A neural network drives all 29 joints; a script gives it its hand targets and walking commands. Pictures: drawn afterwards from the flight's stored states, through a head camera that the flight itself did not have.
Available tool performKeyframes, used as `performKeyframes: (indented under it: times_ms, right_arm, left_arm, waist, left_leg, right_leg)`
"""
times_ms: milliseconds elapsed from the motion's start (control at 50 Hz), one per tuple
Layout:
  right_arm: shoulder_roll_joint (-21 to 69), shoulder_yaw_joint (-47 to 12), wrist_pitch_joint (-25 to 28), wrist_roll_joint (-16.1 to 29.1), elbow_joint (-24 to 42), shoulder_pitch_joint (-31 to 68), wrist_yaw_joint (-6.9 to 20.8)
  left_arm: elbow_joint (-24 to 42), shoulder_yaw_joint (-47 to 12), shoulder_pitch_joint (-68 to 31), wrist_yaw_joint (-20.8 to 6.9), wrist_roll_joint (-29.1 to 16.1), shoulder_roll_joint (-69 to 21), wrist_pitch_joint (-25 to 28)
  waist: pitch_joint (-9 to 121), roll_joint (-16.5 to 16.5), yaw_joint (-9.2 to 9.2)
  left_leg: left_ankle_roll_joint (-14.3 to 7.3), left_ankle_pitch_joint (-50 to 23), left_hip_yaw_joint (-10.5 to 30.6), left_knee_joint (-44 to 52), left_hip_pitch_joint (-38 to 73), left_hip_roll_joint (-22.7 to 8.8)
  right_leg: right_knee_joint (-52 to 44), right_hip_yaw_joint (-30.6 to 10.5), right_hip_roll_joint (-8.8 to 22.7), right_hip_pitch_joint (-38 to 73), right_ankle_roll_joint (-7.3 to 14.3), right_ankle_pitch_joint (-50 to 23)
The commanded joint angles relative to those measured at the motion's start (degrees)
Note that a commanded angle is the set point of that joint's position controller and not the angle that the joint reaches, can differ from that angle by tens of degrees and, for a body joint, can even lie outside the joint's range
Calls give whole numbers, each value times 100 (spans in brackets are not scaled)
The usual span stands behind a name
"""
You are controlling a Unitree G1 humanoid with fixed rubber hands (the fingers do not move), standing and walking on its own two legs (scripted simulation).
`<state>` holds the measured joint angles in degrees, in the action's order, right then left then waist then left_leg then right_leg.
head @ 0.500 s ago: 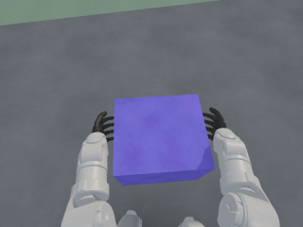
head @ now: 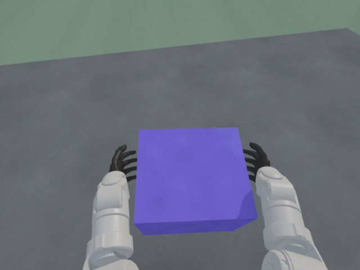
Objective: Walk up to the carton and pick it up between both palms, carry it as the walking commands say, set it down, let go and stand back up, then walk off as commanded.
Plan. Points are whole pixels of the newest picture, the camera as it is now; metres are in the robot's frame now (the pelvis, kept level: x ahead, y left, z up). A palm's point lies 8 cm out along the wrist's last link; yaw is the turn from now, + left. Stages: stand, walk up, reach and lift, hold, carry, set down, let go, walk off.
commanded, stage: reach and lift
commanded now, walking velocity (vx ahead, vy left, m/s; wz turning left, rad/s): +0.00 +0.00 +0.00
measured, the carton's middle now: (188, 183) +0.35 +0.01 -0.05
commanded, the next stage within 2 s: hold in 1.44 s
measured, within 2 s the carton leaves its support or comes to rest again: neither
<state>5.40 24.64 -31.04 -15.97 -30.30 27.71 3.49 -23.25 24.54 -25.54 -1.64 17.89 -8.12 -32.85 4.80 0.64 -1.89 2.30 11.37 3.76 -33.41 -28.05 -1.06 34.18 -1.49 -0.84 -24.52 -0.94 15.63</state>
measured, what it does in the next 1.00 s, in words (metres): stands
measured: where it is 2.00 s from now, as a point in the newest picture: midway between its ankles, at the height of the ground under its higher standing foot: outside the picture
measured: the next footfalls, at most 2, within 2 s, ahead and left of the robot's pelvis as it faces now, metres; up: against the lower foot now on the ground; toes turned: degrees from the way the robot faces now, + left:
none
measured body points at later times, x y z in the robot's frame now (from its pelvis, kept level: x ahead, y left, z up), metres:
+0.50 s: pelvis +0.00 +0.00 +0.01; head -0.04 +0.01 +0.46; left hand +0.32 +0.18 +0.06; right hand +0.33 -0.16 +0.06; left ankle +0.06 +0.14 -0.73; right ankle +0.02 -0.13 -0.73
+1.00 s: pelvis +0.00 +0.01 +0.01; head -0.04 +0.02 +0.46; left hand +0.32 +0.18 +0.07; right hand +0.33 -0.16 +0.06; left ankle +0.06 +0.14 -0.73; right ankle +0.02 -0.13 -0.73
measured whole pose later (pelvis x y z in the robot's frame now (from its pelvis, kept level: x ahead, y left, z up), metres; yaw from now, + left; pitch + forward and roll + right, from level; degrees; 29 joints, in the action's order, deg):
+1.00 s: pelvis +0.00 +0.01 +0.01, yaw +0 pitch -5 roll -1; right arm 5.1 21.5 -40.8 -16.0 -22.7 22.4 3.3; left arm -15.7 20.0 -21.3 -2.3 17.9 -9.3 -42.0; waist 0.9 0.6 -1.9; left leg 2.0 9.9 3.8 -26.3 -11.3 -1.1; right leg 24.4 -1.5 -0.6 -6.5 -0.9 12.8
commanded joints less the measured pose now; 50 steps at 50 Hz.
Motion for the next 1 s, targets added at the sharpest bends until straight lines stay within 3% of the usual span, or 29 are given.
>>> performKeyframes:
  times_ms: [0, 100, 280, 440, 680, 820, 980]
  right_arm:
    - [5330, -3514, -209, 1271, 238, 2556, 1586]
    - [5326, -3637, -378, 1364, 464, 2672, 1570]
    - [5263, -3815, -658, 1541, 797, 2696, 1559]
    - [5206, -3477, -750, 1427, 548, 3051, 1598]
    - [5197, -3763, -820, 1584, 1050, 2655, 1512]
    - [5109, -3711, -920, 1507, 1082, 2143, 1484]
    - [5073, -3948, -863, 1589, 1539, 2301, 1448]
  left_arm:
    - [-198, -3727, -2769, -1762, -1491, -5160, -235]
    - [-56, -3821, -2705, -1736, -1537, -5160, -436]
    - [238, -4168, -2710, -1678, -1800, -5321, -795]
    - [55, -3966, -3160, -1694, -1726, -5394, -888]
    - [463, -4295, -2640, -1642, -1838, -5439, -949]
    - [539, -4247, -2267, -1622, -1719, -5331, -1008]
    - [686, -4328, -2141, -1600, -1727, -5327, -969]
  waist:
    - [2128, -262, 187]
    - [1805, -312, 130]
    - [1436, -383, 233]
    - [883, -296, 301]
    - [1527, -321, 369]
    - [1298, -392, 379]
    - [1364, -398, 342]
  left_leg:
    - [-203, -985, -302, 911, 2249, 741]
    - [-180, -861, -291, 1061, 2440, 732]
    - [-90, -726, -251, 1274, 2781, 692]
    - [-44, -22, -247, 1390, 2623, 671]
    - [1, -1008, -146, 1362, 2997, 699]
    - [10, -1201, -117, 1476, 2973, 707]
    - [-7, -1176, -86, 1449, 2990, 693]
  right_leg:
    - [-1147, 42, -551, 1209, 64, -1007]
    - [-1317, 27, -534, 1393, 85, -851]
    - [-1566, 11, -482, 1641, 144, -723]
    - [-1755, -30, -410, 1509, 194, -28]
    - [-1719, -86, -448, 2016, 186, -1239]
    - [-1806, -97, -480, 2152, 165, -1536]
    - [-1779, -114, -478, 2157, 148, -1469]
